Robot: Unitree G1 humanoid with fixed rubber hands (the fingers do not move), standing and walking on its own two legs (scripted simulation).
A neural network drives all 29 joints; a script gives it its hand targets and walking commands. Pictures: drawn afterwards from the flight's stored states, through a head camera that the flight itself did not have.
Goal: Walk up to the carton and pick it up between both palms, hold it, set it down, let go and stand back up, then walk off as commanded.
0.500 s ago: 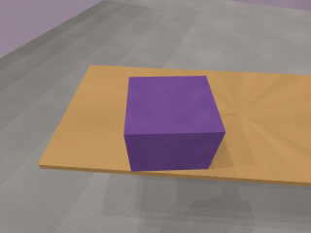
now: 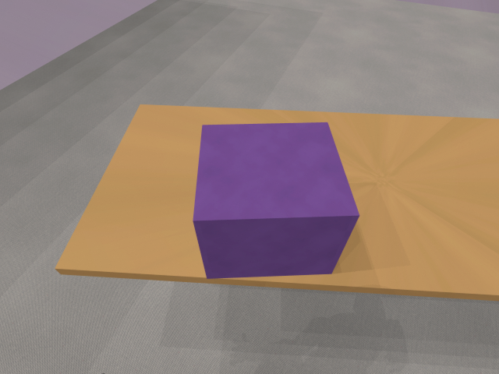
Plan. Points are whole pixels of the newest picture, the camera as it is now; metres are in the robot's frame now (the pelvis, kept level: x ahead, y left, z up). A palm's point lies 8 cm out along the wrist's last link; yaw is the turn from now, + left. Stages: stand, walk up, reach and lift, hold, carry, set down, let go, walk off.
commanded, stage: stand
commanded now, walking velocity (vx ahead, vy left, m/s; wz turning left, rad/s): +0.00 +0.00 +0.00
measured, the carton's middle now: (267, 200) +0.45 -0.02 -0.01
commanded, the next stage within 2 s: walk off in 0.48 s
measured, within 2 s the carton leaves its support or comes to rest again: neither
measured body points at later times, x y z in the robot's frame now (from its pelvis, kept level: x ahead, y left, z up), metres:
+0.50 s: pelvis +0.01 +0.00 +0.00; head +0.01 -0.01 +0.45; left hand +0.09 +0.29 -0.13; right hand +0.08 -0.30 -0.14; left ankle -0.01 +0.12 -0.75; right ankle +0.01 -0.10 -0.75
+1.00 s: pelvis -0.06 +0.02 -0.03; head +0.03 +0.03 +0.41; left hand +0.08 +0.32 -0.16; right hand +0.04 -0.31 -0.15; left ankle -0.08 +0.13 -0.72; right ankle +0.01 -0.10 -0.75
